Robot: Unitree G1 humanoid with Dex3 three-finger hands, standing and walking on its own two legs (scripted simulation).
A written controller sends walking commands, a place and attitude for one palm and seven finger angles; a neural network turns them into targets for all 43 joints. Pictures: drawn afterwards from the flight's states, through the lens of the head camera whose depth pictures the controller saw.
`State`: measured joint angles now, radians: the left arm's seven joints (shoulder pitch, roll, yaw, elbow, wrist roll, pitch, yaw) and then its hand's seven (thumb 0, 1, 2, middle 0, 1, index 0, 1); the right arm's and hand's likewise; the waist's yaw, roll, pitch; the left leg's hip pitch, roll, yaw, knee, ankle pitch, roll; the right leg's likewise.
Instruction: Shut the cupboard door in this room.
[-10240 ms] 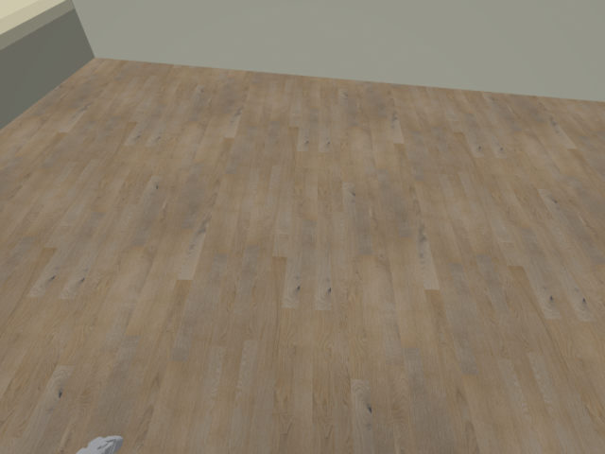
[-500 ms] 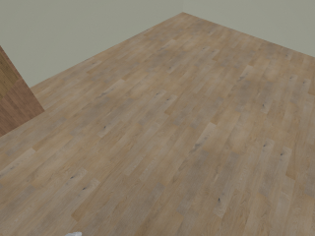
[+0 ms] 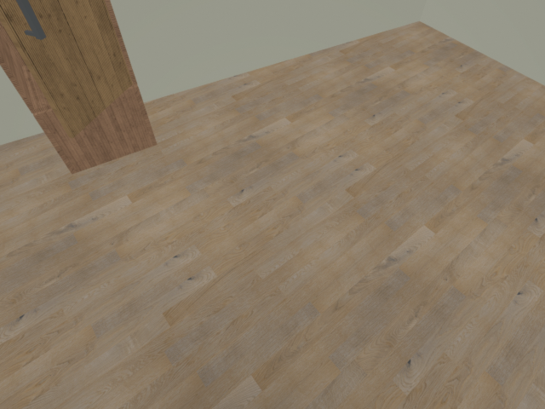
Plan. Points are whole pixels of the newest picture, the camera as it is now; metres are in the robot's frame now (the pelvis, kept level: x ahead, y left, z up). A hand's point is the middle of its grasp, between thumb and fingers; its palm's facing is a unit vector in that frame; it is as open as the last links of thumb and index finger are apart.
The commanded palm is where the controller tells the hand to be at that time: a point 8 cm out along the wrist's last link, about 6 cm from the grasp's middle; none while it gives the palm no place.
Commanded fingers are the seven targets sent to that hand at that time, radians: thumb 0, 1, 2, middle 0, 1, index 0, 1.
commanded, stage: turn or walk to find it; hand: left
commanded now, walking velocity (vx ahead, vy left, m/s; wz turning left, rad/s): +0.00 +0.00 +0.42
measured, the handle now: (24, 14) +1.03 +0.78 +0.05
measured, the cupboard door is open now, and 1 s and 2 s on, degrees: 40 40 40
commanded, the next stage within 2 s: stand and wait in 0.08 s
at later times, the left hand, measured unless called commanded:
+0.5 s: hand out of the picture +0.03 +0.19 -0.15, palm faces +0.14 -0.96 -0.24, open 7.4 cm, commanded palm none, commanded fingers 0.00 0.90 0.90 -0.20 -0.30 -0.20 -0.30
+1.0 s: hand out of the picture -0.09 +0.26 -0.17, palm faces +0.36 -0.90 -0.25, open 7.4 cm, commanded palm none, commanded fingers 0.00 0.90 0.90 -0.20 -0.30 -0.20 -0.30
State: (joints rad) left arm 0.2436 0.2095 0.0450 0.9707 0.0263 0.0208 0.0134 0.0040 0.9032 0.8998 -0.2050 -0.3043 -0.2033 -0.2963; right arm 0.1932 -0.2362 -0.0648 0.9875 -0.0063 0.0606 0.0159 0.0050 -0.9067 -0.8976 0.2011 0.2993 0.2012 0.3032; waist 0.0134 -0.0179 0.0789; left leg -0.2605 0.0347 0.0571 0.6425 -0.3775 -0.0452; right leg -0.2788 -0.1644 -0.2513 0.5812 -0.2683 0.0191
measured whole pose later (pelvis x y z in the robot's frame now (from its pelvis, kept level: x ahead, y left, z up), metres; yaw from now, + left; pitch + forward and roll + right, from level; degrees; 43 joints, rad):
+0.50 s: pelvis -0.02 +0.00 +0.00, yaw +7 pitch -1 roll +1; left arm 0.19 0.16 0.02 0.99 0.02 0.01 0.02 0.00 0.90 0.90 -0.20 -0.30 -0.20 -0.30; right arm 0.21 -0.20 -0.06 1.02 -0.01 0.05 0.00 0.00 -0.91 -0.90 0.21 0.30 0.21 0.30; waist -0.01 0.04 0.04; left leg -0.32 -0.03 -0.03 0.70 -0.40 0.00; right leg -0.23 -0.06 -0.11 0.55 -0.30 -0.01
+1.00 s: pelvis -0.06 +0.04 +0.00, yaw +19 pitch -1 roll +0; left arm 0.20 0.26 0.06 1.00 0.02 0.06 0.01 0.01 0.91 0.90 -0.20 -0.30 -0.20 -0.30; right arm 0.17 -0.19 -0.04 0.97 -0.02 0.02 0.00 0.00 -0.90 -0.90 0.20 0.30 0.20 0.30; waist 0.01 -0.03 0.07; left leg -0.25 0.01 0.05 0.52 -0.26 0.02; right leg -0.44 -0.10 -0.08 1.02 -0.44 0.06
